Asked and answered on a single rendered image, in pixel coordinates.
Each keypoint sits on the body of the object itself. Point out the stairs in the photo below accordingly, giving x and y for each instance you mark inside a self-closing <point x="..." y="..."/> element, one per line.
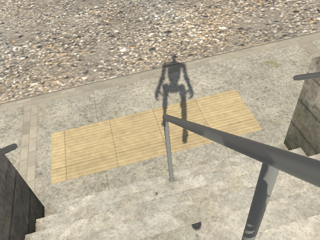
<point x="206" y="202"/>

